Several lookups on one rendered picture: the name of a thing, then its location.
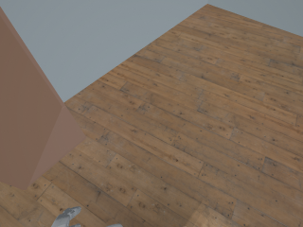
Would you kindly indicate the robot left hand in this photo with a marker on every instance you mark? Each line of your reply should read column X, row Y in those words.
column 63, row 220

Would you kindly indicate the cupboard door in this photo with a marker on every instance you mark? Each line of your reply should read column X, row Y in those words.
column 28, row 113

